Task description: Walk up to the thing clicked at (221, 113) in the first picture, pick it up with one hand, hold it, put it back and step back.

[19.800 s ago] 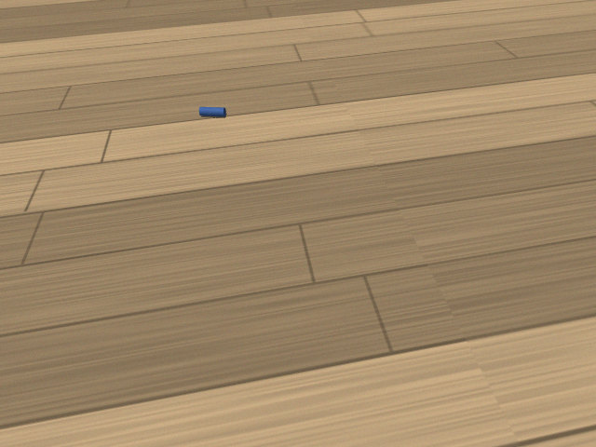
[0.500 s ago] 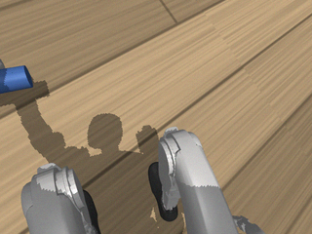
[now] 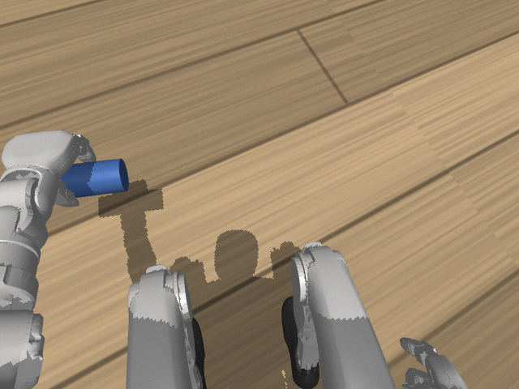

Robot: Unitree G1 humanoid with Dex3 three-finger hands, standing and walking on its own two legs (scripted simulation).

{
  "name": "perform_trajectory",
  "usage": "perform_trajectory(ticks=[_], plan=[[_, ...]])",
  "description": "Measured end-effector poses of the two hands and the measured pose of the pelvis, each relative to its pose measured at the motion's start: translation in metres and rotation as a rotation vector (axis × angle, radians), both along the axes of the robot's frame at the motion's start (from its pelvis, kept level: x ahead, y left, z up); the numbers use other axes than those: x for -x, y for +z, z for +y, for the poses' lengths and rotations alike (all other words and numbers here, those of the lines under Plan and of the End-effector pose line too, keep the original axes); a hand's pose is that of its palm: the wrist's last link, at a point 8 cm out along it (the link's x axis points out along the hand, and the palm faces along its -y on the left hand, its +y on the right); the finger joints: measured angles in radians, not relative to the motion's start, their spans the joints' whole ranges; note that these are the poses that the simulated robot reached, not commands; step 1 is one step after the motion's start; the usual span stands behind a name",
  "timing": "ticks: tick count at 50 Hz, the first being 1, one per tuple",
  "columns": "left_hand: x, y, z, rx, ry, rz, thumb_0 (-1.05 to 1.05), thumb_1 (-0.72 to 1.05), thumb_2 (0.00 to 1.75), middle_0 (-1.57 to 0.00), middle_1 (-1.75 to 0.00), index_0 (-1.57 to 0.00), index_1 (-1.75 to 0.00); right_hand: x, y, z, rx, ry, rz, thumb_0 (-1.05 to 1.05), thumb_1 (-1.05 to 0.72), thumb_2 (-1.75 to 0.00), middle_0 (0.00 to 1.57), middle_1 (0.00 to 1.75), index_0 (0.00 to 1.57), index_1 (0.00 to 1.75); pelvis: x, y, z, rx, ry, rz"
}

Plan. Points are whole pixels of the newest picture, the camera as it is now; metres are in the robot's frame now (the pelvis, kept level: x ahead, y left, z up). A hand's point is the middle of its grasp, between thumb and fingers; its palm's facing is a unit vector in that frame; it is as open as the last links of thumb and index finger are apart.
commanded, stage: lift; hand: left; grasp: from above
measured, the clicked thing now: (74, 181) +0.47 +0.27 -0.13
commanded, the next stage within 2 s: hold in 1.06 s
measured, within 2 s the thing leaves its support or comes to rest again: neither
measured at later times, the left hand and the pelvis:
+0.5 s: hand out of the picture +0.37 +0.25 +0.10, palm faces -0.45 -0.08 -0.89, open 8.3 cm; pelvis +0.02 +0.00 +0.18, yaw +3 degrees
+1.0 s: hand out of the picture +0.38 +0.23 +0.21, palm faces -0.44 -0.09 -0.89, open 8.3 cm; pelvis +0.06 +0.00 +0.29, yaw +3 degrees
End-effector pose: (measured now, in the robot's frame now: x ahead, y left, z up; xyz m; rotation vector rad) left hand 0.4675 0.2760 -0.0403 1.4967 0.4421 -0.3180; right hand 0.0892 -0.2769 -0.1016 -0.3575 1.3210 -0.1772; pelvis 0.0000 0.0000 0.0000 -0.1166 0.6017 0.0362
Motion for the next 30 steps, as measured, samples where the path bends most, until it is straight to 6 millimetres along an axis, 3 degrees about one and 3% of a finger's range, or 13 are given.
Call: perform_trajectory(ticks=[11,22,30], plan=[[0.037,0.091,-0.009,0.011,0.005,-0.033,-0.02,0.29,0.2,-0.79,-0.43,-0.85,-0.32,-0.033,0.064,0.013,-0.04,-0.009,-0.118,0.01,-0.9,-0.89,0.2,0.3,0.2,0.3,-0.004,0.073,-0.002,-0.026,0.01,-0.074],[0.082,0.182,-0.019,0.018,0.024,-0.025,-0.01,0.3,0.17,-0.8,-0.41,-0.87,-0.3,-0.034,0.148,0.019,-0.056,-0.052,-0.186,0.01,-0.89,-0.89,0.2,0.3,0.2,0.3,-0.014,0.16,-0.003,-0.058,0.015,-0.195],[0.095,0.23,-0.025,0.006,0.043,-0.017,-0.02,0.29,0.17,-0.81,-0.4,-0.88,-0.29,-0.035,0.202,0.012,-0.042,-0.07,-0.231,0.01,-0.89,-0.89,0.2,0.3,0.2,0.3,-0.026,0.211,-0.005,-0.075,0.017,-0.277]])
